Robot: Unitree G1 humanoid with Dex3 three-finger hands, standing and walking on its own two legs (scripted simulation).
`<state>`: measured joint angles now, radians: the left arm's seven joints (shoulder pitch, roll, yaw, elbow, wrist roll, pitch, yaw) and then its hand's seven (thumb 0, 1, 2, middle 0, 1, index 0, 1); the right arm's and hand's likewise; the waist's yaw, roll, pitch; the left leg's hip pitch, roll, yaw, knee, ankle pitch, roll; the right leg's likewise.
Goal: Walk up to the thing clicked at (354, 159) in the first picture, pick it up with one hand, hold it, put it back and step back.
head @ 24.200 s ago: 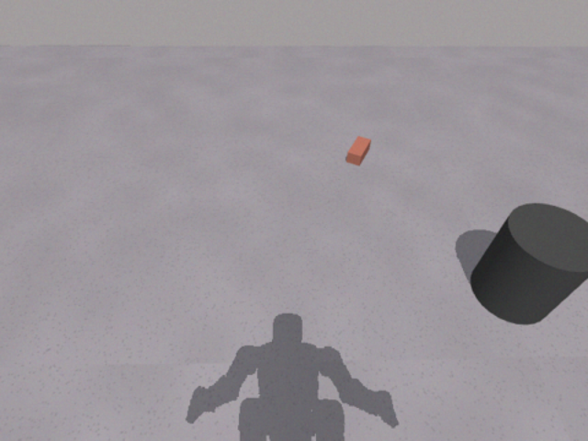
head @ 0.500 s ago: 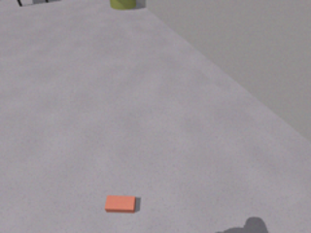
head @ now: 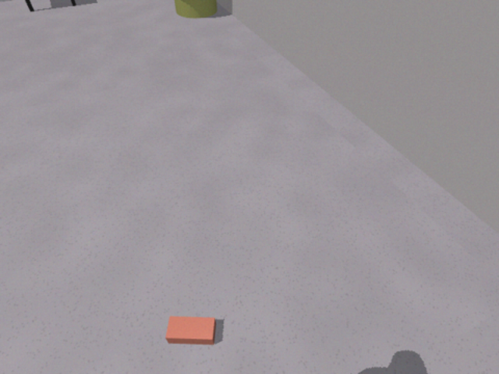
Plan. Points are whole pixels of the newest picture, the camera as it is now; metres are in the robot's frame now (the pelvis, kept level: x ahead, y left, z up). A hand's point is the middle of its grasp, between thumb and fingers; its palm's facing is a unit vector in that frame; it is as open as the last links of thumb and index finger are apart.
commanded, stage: stand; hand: left
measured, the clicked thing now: (191, 330) +0.44 +0.23 -0.75
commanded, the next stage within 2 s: walk up in 0.46 s
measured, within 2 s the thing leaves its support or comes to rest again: neither
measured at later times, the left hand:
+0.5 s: hand out of the picture +0.07 +0.26 -0.16, palm faces -0.02 -0.94 -0.34, open 7.4 cm
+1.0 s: hand out of the picture +0.03 +0.29 -0.18, palm faces -0.08 -0.92 -0.37, open 7.4 cm
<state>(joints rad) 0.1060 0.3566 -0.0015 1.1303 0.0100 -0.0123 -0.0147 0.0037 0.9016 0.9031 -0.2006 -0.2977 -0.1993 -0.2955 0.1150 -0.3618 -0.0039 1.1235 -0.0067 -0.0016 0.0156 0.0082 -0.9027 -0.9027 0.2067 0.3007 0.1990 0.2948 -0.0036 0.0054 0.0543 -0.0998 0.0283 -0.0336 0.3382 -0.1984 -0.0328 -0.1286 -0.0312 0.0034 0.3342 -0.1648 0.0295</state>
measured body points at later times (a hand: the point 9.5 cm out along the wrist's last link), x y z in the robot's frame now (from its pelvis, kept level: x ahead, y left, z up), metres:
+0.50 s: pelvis +0.00 +0.00 +0.00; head +0.02 +0.00 +0.45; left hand +0.07 +0.31 -0.13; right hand +0.07 -0.30 -0.14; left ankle -0.01 +0.14 -0.75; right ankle +0.01 -0.14 -0.75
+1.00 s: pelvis -0.10 +0.02 -0.03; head -0.03 +0.04 +0.42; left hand +0.03 +0.33 -0.16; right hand -0.05 -0.30 -0.14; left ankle -0.06 +0.15 -0.75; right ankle -0.14 -0.11 -0.69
